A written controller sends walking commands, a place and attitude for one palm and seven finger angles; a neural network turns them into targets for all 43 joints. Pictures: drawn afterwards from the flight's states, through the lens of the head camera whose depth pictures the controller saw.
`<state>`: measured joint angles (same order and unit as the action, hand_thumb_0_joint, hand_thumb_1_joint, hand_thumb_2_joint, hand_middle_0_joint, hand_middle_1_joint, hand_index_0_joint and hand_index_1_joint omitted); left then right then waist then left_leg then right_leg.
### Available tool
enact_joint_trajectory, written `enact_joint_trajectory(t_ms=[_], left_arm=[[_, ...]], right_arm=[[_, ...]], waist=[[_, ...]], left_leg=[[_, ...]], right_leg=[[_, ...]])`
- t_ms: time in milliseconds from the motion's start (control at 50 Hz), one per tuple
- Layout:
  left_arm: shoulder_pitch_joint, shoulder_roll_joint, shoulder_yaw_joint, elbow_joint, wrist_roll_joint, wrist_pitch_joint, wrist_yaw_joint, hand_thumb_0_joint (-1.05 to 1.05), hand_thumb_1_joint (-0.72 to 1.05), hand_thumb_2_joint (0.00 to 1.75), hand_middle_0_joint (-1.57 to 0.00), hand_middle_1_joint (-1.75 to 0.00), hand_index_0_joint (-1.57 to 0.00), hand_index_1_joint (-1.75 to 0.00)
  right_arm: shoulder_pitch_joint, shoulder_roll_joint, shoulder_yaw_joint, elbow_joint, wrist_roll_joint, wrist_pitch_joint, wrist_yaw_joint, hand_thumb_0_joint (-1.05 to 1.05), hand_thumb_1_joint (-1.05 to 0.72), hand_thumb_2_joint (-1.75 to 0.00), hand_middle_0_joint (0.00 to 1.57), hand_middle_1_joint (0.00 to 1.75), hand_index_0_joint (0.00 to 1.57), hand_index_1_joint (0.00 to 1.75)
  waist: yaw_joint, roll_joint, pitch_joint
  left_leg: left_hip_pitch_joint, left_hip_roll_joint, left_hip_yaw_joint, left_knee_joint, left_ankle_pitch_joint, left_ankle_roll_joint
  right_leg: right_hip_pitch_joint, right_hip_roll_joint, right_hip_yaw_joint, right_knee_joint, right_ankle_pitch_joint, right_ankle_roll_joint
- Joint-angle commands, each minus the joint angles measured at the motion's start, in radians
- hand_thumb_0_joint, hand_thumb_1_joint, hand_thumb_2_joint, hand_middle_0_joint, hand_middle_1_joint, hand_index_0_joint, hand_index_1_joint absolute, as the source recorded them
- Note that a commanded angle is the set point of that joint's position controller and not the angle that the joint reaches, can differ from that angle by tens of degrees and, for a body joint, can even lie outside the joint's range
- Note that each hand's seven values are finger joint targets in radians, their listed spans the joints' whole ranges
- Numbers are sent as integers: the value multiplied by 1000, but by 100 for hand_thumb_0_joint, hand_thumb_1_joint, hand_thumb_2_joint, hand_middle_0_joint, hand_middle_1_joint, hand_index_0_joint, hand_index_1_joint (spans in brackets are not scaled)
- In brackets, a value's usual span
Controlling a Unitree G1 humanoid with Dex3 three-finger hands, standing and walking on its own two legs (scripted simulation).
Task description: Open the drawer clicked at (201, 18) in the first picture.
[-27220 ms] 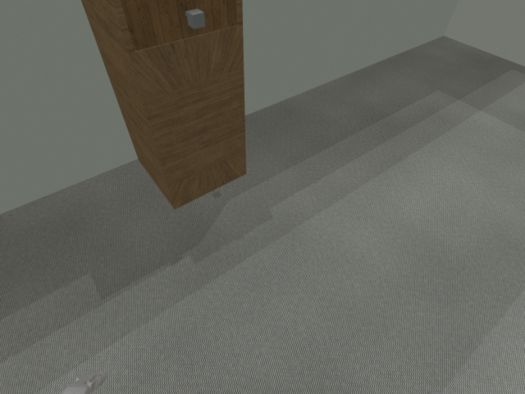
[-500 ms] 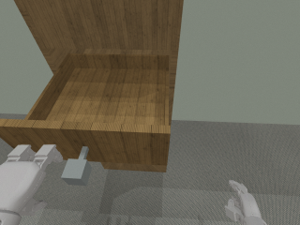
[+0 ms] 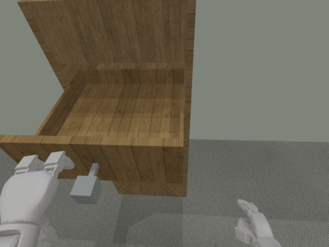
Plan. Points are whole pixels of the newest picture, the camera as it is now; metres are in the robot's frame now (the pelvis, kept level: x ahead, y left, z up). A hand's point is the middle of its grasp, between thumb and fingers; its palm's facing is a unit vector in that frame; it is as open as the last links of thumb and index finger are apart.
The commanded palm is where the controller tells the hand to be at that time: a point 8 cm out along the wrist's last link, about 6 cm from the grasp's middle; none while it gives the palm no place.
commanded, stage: lift the hand off the handle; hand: left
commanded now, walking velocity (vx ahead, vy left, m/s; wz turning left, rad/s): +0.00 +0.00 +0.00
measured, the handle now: (90, 180) +0.21 +0.20 +0.10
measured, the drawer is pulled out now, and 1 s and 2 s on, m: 0.30 0.30 0.30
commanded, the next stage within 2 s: draw the hand back to the body in 1.26 s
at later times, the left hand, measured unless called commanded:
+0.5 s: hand (39, 182) +0.17 +0.26 +0.16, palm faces +0.13 -0.01 -0.99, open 13.8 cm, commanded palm +0.13 +0.25 +0.22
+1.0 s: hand (20, 155) +0.18 +0.26 +0.23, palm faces +0.19 +0.02 -0.98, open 13.8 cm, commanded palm +0.13 +0.26 +0.29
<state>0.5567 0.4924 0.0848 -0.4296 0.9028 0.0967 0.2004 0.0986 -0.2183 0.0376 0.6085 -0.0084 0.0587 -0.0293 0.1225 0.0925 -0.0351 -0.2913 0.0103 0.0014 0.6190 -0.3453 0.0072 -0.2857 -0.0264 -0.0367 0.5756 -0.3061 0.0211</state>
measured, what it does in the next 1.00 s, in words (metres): stands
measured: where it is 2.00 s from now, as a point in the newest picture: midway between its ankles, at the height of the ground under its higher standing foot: outside the picture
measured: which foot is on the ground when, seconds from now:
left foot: down 0.00-1.00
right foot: down 0.00-1.00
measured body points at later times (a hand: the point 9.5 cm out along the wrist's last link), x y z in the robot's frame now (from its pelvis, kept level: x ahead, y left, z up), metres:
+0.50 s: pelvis +0.00 -0.01 +0.01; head -0.01 -0.06 +0.46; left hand +0.16 +0.25 +0.22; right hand +0.23 -0.22 -0.08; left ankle -0.01 +0.11 -0.73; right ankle +0.00 -0.13 -0.73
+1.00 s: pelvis -0.02 -0.01 +0.01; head -0.03 -0.06 +0.46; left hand +0.17 +0.26 +0.28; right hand +0.23 -0.20 -0.07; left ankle -0.01 +0.11 -0.73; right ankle +0.00 -0.13 -0.73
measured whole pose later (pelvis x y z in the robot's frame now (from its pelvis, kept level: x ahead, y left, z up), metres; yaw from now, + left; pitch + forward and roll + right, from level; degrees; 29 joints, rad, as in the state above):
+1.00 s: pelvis -0.02 -0.01 +0.01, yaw +1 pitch -4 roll +0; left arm 0.29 0.73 0.26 -0.57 0.66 0.12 -0.15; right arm 0.06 -0.28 0.06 0.63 0.03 0.02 -0.04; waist 0.13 0.13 0.01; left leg -0.15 0.00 -0.01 0.46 -0.24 0.00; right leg -0.15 -0.03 -0.06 0.44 -0.22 0.01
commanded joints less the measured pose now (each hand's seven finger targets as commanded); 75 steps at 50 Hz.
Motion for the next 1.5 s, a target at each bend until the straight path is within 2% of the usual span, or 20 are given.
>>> enact_joint_trajectory(t_ms=[0,160,320,360,560,580,740,760,800,920,980,1060,1100,1200,1260,1280,1360,1380,1460,1480], left_arm=[[-79,195,128,-203,-19,18,-19,0,-50,30,-30,-120,-30,-120],[-76,276,232,-262,-54,-20,-39,0,-50,30,-30,-120,-30,-120],[-109,302,258,-252,-93,-4,-96,0,-50,30,-30,-120,-30,-120],[-134,319,271,-294,-116,2,-108,0,-50,30,-30,-120,-30,-120],[-224,389,332,-292,-162,12,-167,0,-50,30,-30,-120,-30,-120],[-246,350,292,-306,-157,10,-179,0,-50,30,-30,-120,-30,-120],[-327,432,340,-281,-187,27,-252,0,-50,30,-30,-120,-30,-120],[-347,462,370,-306,-212,29,-257,0,-50,30,-30,-120,-30,-120],[-345,417,327,-285,-214,25,-277,0,-50,30,-30,-120,-30,-120],[-415,489,390,-244,-232,30,-311,0,-50,30,-30,-120,-30,-120],[-481,510,405,-294,-241,30,-322,0,-50,30,-30,-120,-30,-120],[-507,522,409,-307,-285,43,-345,0,-50,30,-30,-120,-30,-120],[-544,461,335,-274,-274,54,-363,0,-50,30,-30,-120,-30,-120],[-615,446,289,-154,-244,98,-388,0,-50,30,-30,-120,-30,-120],[-675,515,329,-209,-235,97,-391,0,-50,30,-30,-120,-30,-120],[-721,460,264,-216,-219,98,-402,0,-50,30,-30,-120,-30,-120],[-672,575,380,-234,-227,71,-398,0,-50,30,-30,-120,-30,-120],[-687,517,331,-220,-215,66,-408,0,-50,30,-30,-120,-30,-120],[-593,574,423,-256,-264,41,-396,0,-50,30,-30,-120,-30,-120],[-605,521,384,-251,-260,37,-401,0,-50,30,-30,-120,-30,-120]], right_arm=[[-167,-127,-42,-173,0,-47,-28,0,-90,-90,20,30,20,30],[-187,-135,-34,-183,9,-57,-46,0,-90,-90,20,30,20,30],[-188,-141,-42,-170,13,-54,-41,0,-90,-90,20,30,20,30],[-216,-144,-36,-182,24,-64,-42,0,-90,-90,20,30,20,30],[-226,-145,-29,-167,30,-78,-35,0,-90,-90,20,30,20,30],[-211,-135,-22,-173,20,-78,-31,0,-90,-90,20,30,20,30],[-227,-144,-23,-170,28,-81,-29,0,-90,-90,20,30,20,30],[-249,-150,-20,-175,40,-92,-28,0,-90,-90,20,30,20,30],[-229,-137,-21,-167,31,-91,-25,0,-90,-90,20,30,20,30],[-228,-147,-20,-157,35,-100,-19,0,-90,-90,20,30,20,30],[-247,-136,-9,-172,36,-109,-13,0,-90,-90,20,30,20,30],[-260,-150,-20,-165,54,-123,-11,0,-90,-90,20,30,20,30],[-246,-139,-15,-157,46,-122,-9,0,-90,-90,20,30,20,30],[-242,-144,-9,-145,53,-112,-3,0,-90,-90,20,30,20,30],[-267,-155,-11,-161,64,-112,-1,0,-90,-90,20,30,20,30],[-273,-142,3,-172,51,-109,4,0,-90,-90,20,30,20,30],[-261,-152,-9,-174,56,-111,-2,0,-90,-90,20,30,20,30],[-266,-134,9,-182,43,-109,3,0,-90,-90,20,30,20,30],[-250,-148,-11,-178,55,-114,0,0,-90,-90,20,30,20,30],[-255,-129,5,-188,44,-117,5,0,-90,-90,20,30,20,30]], waist=[[-14,-49,-101],[-1,11,-87],[2,-52,-58],[1,-5,-76],[1,-17,-45],[9,-18,-81],[15,-37,-95],[11,10,-100],[7,-18,-92],[16,-40,-67],[33,21,-152],[15,36,-110],[6,4,-93],[2,-38,-50],[11,-8,-104],[17,10,-158],[21,-7,-189],[27,-15,-205],[22,14,-152],[31,10,-165]], left_leg=[[57,-4,5,-142,256,0],[105,-2,8,-149,279,-3],[110,-13,12,-189,296,1],[130,-8,10,-188,290,-4],[132,-9,5,-211,275,-5],[140,-19,5,-216,292,-2],[142,-22,3,-231,300,-1],[140,-15,-2,-224,290,-7],[140,-22,1,-236,305,-3],[109,-19,-7,-246,277,-8],[124,-29,-9,-231,308,-11],[119,-16,-14,-233,294,-14],[112,-20,-12,-252,285,-11],[66,-14,-17,-270,212,-13],[69,-11,-16,-256,188,-14],[81,-30,-16,-255,207,-11],[89,-16,-13,-234,202,-10],[84,-35,-12,-230,228,-8],[80,-16,-8,-218,222,-12],[78,-31,-11,-218,237,-12]], right_leg=[[85,29,-17,-113,177,-27],[119,24,4,-153,210,-24],[160,16,-8,-172,241,-14],[166,17,1,-179,236,-15],[172,19,-1,-204,205,-11],[190,12,-14,-194,207,-13],[210,14,-12,-199,228,-8],[215,18,-1,-199,227,-11],[210,17,-19,-199,224,-9],[196,18,-22,-205,191,-11],[232,12,-10,-184,214,-21],[197,19,-9,-193,214,-17],[179,19,-26,-194,186,-14],[152,19,-22,-198,104,-19],[169,20,-2,-188,102,-23],[191,15,-4,-179,95,-28],[206,17,8,-175,119,-24],[216,11,1,-167,118,-27],[188,12,3,-174,148,-22],[194,9,-6,-167,140,-25]])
